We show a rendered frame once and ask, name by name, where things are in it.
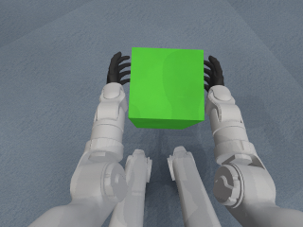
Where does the right robot upper arm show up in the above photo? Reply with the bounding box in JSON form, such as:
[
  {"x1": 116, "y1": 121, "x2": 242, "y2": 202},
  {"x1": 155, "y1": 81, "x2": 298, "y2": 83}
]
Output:
[{"x1": 212, "y1": 163, "x2": 303, "y2": 227}]

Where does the robot right forearm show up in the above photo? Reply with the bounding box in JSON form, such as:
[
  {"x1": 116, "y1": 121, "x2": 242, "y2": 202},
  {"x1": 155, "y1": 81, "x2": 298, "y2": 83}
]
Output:
[{"x1": 205, "y1": 85, "x2": 268, "y2": 172}]

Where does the right robot shin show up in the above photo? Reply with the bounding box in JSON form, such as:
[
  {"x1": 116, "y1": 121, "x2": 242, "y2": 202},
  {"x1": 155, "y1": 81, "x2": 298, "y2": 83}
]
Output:
[{"x1": 172, "y1": 146, "x2": 195, "y2": 163}]

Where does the left robot hand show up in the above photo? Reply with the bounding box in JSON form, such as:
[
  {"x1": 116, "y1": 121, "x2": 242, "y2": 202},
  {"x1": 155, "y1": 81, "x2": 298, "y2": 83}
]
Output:
[{"x1": 106, "y1": 51, "x2": 132, "y2": 85}]

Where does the right robot hand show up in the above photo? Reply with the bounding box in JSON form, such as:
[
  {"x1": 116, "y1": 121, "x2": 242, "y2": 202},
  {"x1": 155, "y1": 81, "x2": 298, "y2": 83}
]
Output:
[{"x1": 204, "y1": 55, "x2": 224, "y2": 92}]

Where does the robot left forearm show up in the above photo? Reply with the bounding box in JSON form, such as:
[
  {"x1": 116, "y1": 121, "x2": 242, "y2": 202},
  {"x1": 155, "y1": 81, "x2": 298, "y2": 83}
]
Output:
[{"x1": 70, "y1": 82, "x2": 128, "y2": 195}]

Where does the left robot upper arm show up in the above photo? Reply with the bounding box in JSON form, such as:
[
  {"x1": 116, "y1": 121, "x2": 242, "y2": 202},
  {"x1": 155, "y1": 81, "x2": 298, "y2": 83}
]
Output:
[{"x1": 27, "y1": 160, "x2": 128, "y2": 227}]

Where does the carton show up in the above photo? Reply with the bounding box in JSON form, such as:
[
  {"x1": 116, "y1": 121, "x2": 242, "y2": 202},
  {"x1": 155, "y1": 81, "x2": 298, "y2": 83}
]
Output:
[{"x1": 128, "y1": 47, "x2": 205, "y2": 130}]

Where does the robot right thigh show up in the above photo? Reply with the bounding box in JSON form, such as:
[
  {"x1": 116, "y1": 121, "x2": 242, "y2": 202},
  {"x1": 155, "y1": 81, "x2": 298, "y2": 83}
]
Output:
[{"x1": 167, "y1": 150, "x2": 222, "y2": 227}]

